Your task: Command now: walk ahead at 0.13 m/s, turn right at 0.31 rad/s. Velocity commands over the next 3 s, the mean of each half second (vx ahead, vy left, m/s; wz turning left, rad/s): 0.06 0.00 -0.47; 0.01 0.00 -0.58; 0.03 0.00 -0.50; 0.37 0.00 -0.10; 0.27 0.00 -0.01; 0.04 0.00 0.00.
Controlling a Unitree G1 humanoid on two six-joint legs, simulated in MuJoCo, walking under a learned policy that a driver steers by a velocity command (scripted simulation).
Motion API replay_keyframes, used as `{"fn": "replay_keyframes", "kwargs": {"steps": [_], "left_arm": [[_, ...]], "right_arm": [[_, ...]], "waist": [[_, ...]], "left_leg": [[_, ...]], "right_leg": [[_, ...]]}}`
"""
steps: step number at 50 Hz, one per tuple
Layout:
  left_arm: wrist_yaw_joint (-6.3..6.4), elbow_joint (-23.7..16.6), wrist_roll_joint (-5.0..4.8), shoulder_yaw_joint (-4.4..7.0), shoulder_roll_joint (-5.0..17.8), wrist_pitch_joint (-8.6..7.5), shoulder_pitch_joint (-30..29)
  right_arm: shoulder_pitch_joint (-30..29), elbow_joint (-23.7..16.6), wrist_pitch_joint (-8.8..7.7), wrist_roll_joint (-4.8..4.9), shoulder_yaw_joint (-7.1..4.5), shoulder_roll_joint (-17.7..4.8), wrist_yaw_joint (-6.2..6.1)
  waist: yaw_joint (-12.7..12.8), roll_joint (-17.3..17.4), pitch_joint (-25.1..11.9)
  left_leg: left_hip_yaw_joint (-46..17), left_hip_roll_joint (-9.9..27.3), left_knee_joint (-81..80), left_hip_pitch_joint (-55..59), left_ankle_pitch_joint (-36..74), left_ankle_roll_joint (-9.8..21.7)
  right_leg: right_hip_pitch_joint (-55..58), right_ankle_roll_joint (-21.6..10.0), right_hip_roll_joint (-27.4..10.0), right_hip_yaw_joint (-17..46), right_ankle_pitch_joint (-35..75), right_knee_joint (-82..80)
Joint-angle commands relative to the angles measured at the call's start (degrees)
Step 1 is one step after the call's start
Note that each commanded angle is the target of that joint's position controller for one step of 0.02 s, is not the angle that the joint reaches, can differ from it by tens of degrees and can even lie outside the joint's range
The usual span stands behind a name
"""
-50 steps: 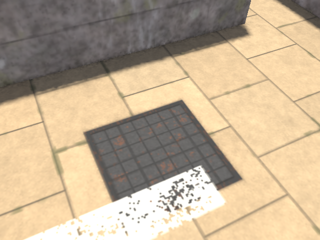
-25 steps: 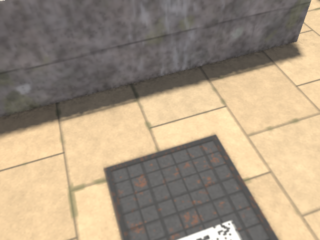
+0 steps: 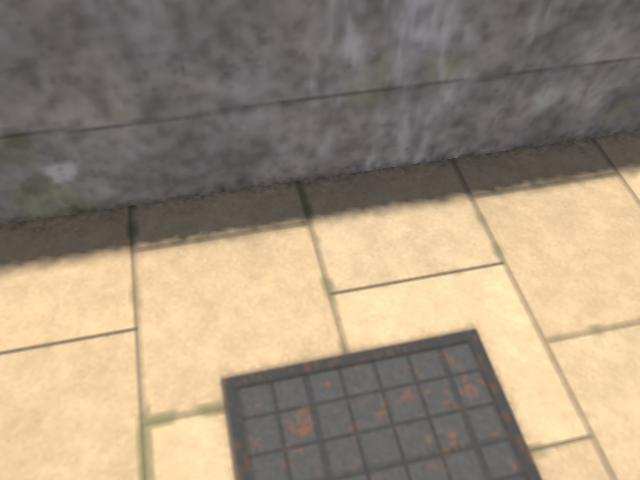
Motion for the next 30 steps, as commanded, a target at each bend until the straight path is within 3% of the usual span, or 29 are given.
{"fn": "replay_keyframes", "kwargs": {"steps": [1, 5, 10, 13, 14, 15, 16, 17, 18, 19, 20, 22, 24, 30], "left_arm": [[-0.25, -0.51, 0.35, 1.15, 2.09, 1.68, 8.63], [-1.05, -3.84, 0.98, 0.93, 2.23, 2.90, 1.63], [-1.85, -7.25, 0.91, 1.20, 3.61, 3.25, -2.15], [-1.94, -8.78, 0.58, 1.38, 3.51, 2.77, -1.82], [-1.76, -8.71, 0.57, 1.42, 3.68, 2.14, -0.63], [-1.25, -8.25, 0.92, 2.18, 6.77, 1.25, 1.44], [-0.51, -9.75, 0.83, 4.03, 15.06, 0.74, 1.20], [-0.15, -8.05, 0.20, 4.99, 16.17, 1.08, 7.18], [0.19, -7.64, 0.09, 4.41, 13.80, 1.41, 6.46], [0.36, -8.47, -0.18, 3.76, 11.70, 1.82, 2.19], [0.41, -9.75, -0.42, 3.33, 10.45, 2.11, -2.04], [0.20, -11.16, -0.83, 2.72, 8.60, 1.97, -4.26], [-0.12, -11.01, -0.90, 3.02, 9.65, 1.44, -2.55], [-0.20, -11.07, -0.11, 3.68, 11.74, 1.81, 0.00]], "right_arm": [[1.47, -2.51, -0.82, -0.25, -1.78, -7.49, -0.68], [1.07, -2.06, 0.22, -0.45, -1.81, -7.42, -1.06], [2.63, -1.34, 1.94, -0.75, -2.88, -10.06, -0.75], [1.79, -1.21, 3.03, -0.46, -3.57, -11.54, -0.74], [2.39, -0.78, 3.43, -0.54, -3.81, -11.66, -0.69], [4.73, -0.35, 3.98, -0.98, -3.65, -10.01, -0.39], [5.01, -3.45, 4.38, -0.45, -2.43, -5.13, -0.05], [-0.97, -4.96, 5.34, -0.59, -2.48, -7.04, -0.78], [-1.42, -4.94, 5.77, -0.16, -2.61, -7.32, -0.77], [-1.06, -4.43, 5.44, 0.41, -2.70, -7.30, -0.57], [-0.97, -4.18, 4.91, 0.24, -2.91, -7.84, -0.50], [0.76, -3.39, 4.78, -0.96, -3.32, -8.89, -0.17], [0.94, -3.70, 5.11, -0.50, -3.14, -8.02, -0.09], [-2.41, -6.01, 5.60, -0.04, -2.67, -7.97, -0.65]], "waist": [[2.02, 5.77, -8.50], [0.38, 8.57, -5.85], [-1.57, 7.65, -6.34], [-1.09, 6.75, -6.07], [-0.37, 4.44, -6.28], [-0.24, -4.03, -6.15], [-1.70, -19.65, -4.92], [3.27, -13.71, -5.66], [1.64, -8.60, -5.00], [-0.19, -6.32, -4.05], [-1.61, -6.03, -4.38], [-2.22, -4.98, -7.64], [-1.88, -2.91, -9.09], [0.53, -5.38, -7.38]], "left_leg": [[-5.48, 16.21, -8.54, 2.74, 31.77, 7.61], [-2.38, 15.82, -10.44, 1.52, 13.49, 7.10], [-2.95, 19.59, -7.24, 4.43, 6.43, 7.17], [-2.32, 20.32, -2.12, 4.79, 2.94, 4.53], [-0.79, 18.95, 1.87, 3.48, -0.07, 1.85], [2.50, 14.73, 11.67, 0.96, -6.14, -2.04], [6.06, 4.09, 25.73, -13.14, -26.20, -7.06], [-3.46, 0.50, 35.04, -17.11, -31.26, -7.33], [-6.91, 1.54, 38.89, -18.29, -27.26, -7.35], [-8.57, 2.23, 38.50, -18.03, -21.65, -6.94], [-9.40, 2.52, 37.04, -17.88, -17.60, -6.57], [-9.06, 1.30, 38.73, -16.06, -14.32, -6.66], [-9.70, 1.06, 37.48, -15.77, -13.88, -7.21], [-11.01, 0.26, 27.21, -14.78, -15.22, -7.81]], "right_leg": [[2.93, 0.66, -0.61, -0.46, 3.99, -0.21], [1.98, 0.91, -2.21, -2.01, 8.52, -12.33], [4.07, -0.28, -1.34, -4.35, 3.92, -19.96], [8.16, -1.93, -0.30, -5.52, 3.20, -28.35], [11.91, -2.68, 0.44, -4.91, 7.73, -34.62], [14.92, -3.97, -3.18, 3.00, 12.46, -43.94], [19.29, -10.40, -18.24, 25.19, 31.31, -48.16], [18.77, -17.56, -20.68, 27.85, 36.64, -48.28], [18.43, -17.72, -17.88, 23.39, 34.70, -47.63], [17.07, -15.59, -14.09, 19.12, 30.68, -47.95], [17.46, -13.41, -10.96, 16.55, 28.90, -47.92], [19.09, -12.91, -8.84, 14.29, 35.44, -46.67], [20.59, -13.17, -8.72, 14.84, 36.40, -46.19], [19.98, -14.04, -8.35, 20.69, 24.05, -47.05]]}}
Next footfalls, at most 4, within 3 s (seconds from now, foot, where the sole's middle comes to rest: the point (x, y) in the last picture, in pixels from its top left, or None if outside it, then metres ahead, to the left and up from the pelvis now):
0.30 right None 0.08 -0.13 -0.78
0.80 left None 0.13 0.05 -0.78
1.26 right None -0.02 -0.11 -0.78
1.82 left None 0.24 -0.09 -0.78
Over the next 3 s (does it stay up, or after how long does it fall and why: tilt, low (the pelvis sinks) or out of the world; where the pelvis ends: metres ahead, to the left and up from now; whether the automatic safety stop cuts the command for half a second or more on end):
stays up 0.34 -0.33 0.00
